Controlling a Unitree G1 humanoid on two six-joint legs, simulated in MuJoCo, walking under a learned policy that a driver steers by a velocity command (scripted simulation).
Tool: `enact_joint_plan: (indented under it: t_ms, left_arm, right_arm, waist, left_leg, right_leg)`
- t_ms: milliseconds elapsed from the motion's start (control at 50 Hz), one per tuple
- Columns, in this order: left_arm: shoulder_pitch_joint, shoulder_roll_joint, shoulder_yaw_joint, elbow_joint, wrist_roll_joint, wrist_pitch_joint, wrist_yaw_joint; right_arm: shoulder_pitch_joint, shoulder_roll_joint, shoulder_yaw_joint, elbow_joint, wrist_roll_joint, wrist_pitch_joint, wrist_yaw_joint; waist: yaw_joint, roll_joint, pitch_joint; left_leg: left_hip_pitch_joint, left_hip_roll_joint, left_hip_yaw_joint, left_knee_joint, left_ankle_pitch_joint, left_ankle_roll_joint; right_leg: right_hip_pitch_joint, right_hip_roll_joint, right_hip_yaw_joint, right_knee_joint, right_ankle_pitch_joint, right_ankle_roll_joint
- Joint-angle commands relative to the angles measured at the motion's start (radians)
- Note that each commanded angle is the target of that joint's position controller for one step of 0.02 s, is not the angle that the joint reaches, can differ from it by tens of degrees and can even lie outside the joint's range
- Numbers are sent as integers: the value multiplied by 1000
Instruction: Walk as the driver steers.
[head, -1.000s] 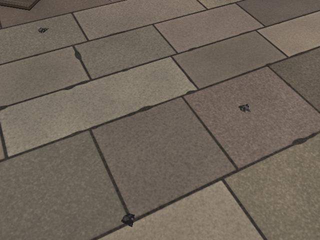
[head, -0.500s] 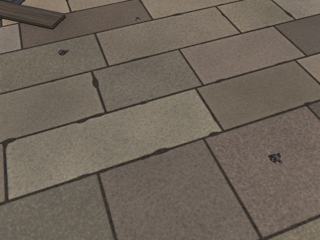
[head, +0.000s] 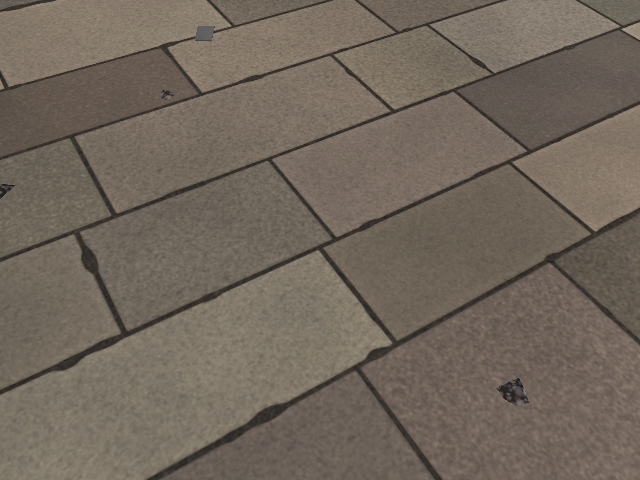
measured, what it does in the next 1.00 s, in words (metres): walks ahead, turning right: right foot, then left foot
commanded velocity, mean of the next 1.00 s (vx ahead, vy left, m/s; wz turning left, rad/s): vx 0.32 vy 0.00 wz -0.42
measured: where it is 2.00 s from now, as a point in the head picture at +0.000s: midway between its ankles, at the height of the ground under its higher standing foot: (360, 475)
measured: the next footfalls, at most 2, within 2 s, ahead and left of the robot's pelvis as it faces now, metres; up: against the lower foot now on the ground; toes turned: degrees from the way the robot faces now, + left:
right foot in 0.30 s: +0.31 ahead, -0.16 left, +0.00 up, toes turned -15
left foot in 0.76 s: +0.59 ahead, -0.06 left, +0.00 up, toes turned -31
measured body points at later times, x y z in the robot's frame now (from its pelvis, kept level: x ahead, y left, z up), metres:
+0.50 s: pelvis +0.26 -0.08 -0.01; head +0.30 -0.10 +0.44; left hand +0.44 +0.16 -0.11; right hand +0.33 -0.39 -0.11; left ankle +0.32 +0.09 -0.66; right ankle +0.28 -0.15 -0.75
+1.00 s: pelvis +0.43 -0.08 -0.01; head +0.47 -0.09 +0.44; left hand +0.68 +0.09 -0.12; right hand +0.44 -0.38 -0.12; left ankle +0.55 -0.04 -0.75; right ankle +0.35 -0.21 -0.72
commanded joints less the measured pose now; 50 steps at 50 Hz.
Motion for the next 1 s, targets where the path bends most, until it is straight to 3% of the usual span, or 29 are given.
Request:
enact_joint_plan:
  t_ms: [20, 100, 160, 200, 260, 280, 300, 320, 340, 360, 380, 400, 420, 440, 520, 580, 640, 680, 720, 740, 760, 780, 800, 820, 840, 860, 900, 940, 1000]
  left_arm:
    - [23, 27, 10, -58, 4, 0, -4]
    - [-117, 0, -5, -107, 9, -7, -31]
    - [-210, -9, -12, -157, 7, -7, -51]
    - [-242, -3, -12, -188, 6, -7, -64]
    - [-169, 45, 13, -203, 5, 0, -72]
    - [-60, 82, 34, -181, 2, 2, -70]
    - [105, 141, 69, -140, 2, 4, -56]
    - [213, 239, 96, -116, 3, 15, -31]
    - [151, 295, 95, -151, 5, 1, -35]
    - [181, 203, 68, -156, 11, -9, -44]
    - [151, 160, 55, -148, 15, -20, -44]
    - [81, 132, 46, -156, 11, -25, -45]
    - [18, 98, 35, -171, 16, -27, -40]
    - [-23, 91, 29, -192, 28, -27, -35]
    - [-23, 148, 46, -192, 28, -24, -9]
    - [0, 151, 50, -183, 11, 3, 11]
    - [33, 149, 51, -173, 8, 27, 20]
    - [31, 137, 49, -176, 9, 36, 25]
    - [-14, 124, 45, -195, 8, 37, 30]
    - [-29, 92, 35, -203, 12, 33, 30]
    - [1, 28, 13, -219, 34, 26, 31]
    - [199, -7, 2, -198, 35, 21, 29]
    - [289, 68, 9, -155, 24, 26, 23]
    - [195, 112, 19, -138, 18, 46, 25]
    - [110, 112, 21, -140, 27, 66, 31]
    - [56, 113, 24, -153, 38, 81, 34]
    - [14, 74, 14, -164, 37, 84, 31]
    - [14, 50, 8, -155, 32, 70, 36]
    - [13, 62, 15, -142, 25, 60, 40]
  right_arm:
    - [-63, -132, -29, -53, -3, -19, -14]
    - [-29, -162, -34, -40, 5, -6, -25]
    - [27, -184, -42, -20, 16, 15, -28]
    - [43, -196, -47, -13, 25, 33, -29]
    - [14, -237, -57, -25, 35, 54, -37]
    - [1, -248, -60, -28, 37, 62, -40]
    - [-13, -239, -54, -34, 42, 63, -43]
    - [17, -159, -28, -60, 6, 49, -39]
    - [67, -70, 4, -117, 7, 10, -23]
    - [-62, -165, -16, -134, 44, -28, -7]
    - [-121, -169, -16, -159, 66, -43, -2]
    - [-118, -153, -12, -150, 48, -45, -9]
    - [-106, -167, -22, -138, 25, -37, -15]
    - [-86, -172, -27, -135, 19, -21, -14]
    - [-103, -123, -19, -159, -5, 19, -28]
    - [-190, -93, -2, -181, -2, 22, -23]
    - [-255, -111, -4, -204, 13, 27, -10]
    - [-255, -142, -16, -212, 12, 25, -5]
    - [-206, -162, -29, -208, 7, 13, -3]
    - [-152, -175, -34, -196, -5, 4, -4]
    - [-103, -224, -38, -203, -30, 0, -11]
    - [-92, -236, -34, -198, -55, 12, -10]
    - [-104, -162, -17, -189, -19, 18, -3]
    - [-154, -85, 7, -205, -3, 24, 3]
    - [-178, -63, 19, -200, -3, 37, 12]
    - [-207, -79, 19, -204, 4, 50, 17]
    - [-234, -152, -5, -209, 7, 77, 9]
    - [-191, -191, -24, -209, 10, 90, -2]
    - [-174, -195, -33, -221, 22, 100, -13]
  waist:
    - [38, 116, 23]
    - [-15, 96, 62]
    - [-53, 87, 96]
    - [-54, 96, 102]
    - [18, 156, 21]
    - [83, 164, -40]
    - [174, 136, -125]
    - [180, -44, -212]
    - [78, -213, -341]
    - [160, -57, -350]
    - [146, -32, -217]
    - [88, 66, -125]
    - [50, 61, -89]
    - [20, 39, -59]
    - [-5, 42, -42]
    - [32, -15, -73]
    - [64, -46, -97]
    - [56, -58, -97]
    - [16, -78, -93]
    - [-8, -57, -119]
    - [-1, 67, -222]
    - [91, 332, -293]
    - [110, 304, -343]
    - [73, 210, -251]
    - [57, 157, -193]
    - [54, 153, -127]
    - [61, 204, -59]
    - [43, 229, -86]
    - [34, 231, -118]
  left_leg:
    - [16, 280, -122, -190, 229, 137]
    - [63, 270, -20, -193, 243, 112]
    - [177, 305, 9, -162, 279, 107]
    - [246, 325, 28, -116, 363, 95]
    - [283, 325, 73, 77, 829, 63]
    - [263, 310, 87, 233, 938, 49]
    - [151, 269, 109, 459, 863, 13]
    - [-148, 205, 103, 790, 301, -33]
    - [-533, -17, -84, 1107, -404, -80]
    - [-644, 31, -247, 1141, -362, -54]
    - [-685, 69, -234, 1091, -283, -30]
    - [-635, 115, -232, 994, -210, -28]
    - [-563, 145, -232, 908, -173, -36]
    - [-499, 155, -232, 879, -155, -48]
    - [-423, 107, -184, 677, -70, -117]
    - [-341, 43, -168, 441, 134, -126]
    - [-303, 1, -188, 303, 207, -124]
    - [-291, -4, -221, 238, 163, -110]
    - [-229, 1, -225, 151, 170, -78]
    - [-140, 44, -220, 87, 321, -48]
    - [53, 219, -365, 120, 651, 18]
    - [254, 428, -681, 123, 938, 224]
    - [230, 462, -824, 98, 633, 288]
    - [155, 376, -711, 78, 411, 241]
    - [79, 303, -624, 55, 244, 188]
    - [-2, 265, -592, 26, 136, 164]
    - [-131, 174, -495, -11, 85, 121]
    - [-89, 162, -497, -5, 105, 136]
    - [-55, 188, -565, -15, 37, 155]
  right_leg:
    - [-65, -37, 53, -82, 151, 10]
    - [-42, -22, -32, -307, 284, -2]
    - [-86, -13, -73, -400, 242, -22]
    - [-91, 3, -106, -435, 166, -43]
    - [88, 96, -190, -447, 14, -99]
    - [231, 141, -208, -469, -7, -127]
    - [490, 176, -191, -552, 72, -168]
    - [796, -17, 105, -549, 133, -234]
    - [1063, -232, 707, -723, -46, -442]
    - [1061, -233, 705, -807, -74, -396]
    - [950, -200, 553, -802, -14, -354]
    - [783, -152, 429, -804, 89, -317]
    - [659, -116, 344, -814, 178, -296]
    - [565, -94, 301, -831, 294, -290]
    - [405, -33, 150, -810, 675, -275]
    - [373, 36, 91, -757, 622, -209]
    - [415, 22, 163, -705, 476, -176]
    - [462, 3, 245, -647, 393, -163]
    - [479, 15, 305, -566, 323, -137]
    - [478, 59, 269, -479, 280, -101]
    - [401, 136, 181, -264, 69, -51]
    - [188, 265, 128, -16, -541, 16]
    - [159, 186, 178, 70, -512, 47]
    - [150, 138, 150, 86, -450, 76]
    - [149, 114, 100, 40, -406, 90]
    - [158, 99, 73, -27, -374, 98]
    - [273, 110, 8, -236, -332, 95]
    - [316, 138, -15, -342, -290, 86]
    - [341, 144, 2, -426, -200, 64]
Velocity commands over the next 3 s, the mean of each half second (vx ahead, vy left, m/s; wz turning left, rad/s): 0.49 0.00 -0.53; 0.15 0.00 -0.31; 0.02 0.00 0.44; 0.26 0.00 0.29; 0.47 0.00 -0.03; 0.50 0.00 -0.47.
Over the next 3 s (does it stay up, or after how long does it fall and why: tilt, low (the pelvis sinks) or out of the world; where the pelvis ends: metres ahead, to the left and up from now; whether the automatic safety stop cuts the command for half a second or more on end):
stays up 1.05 -0.14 -0.03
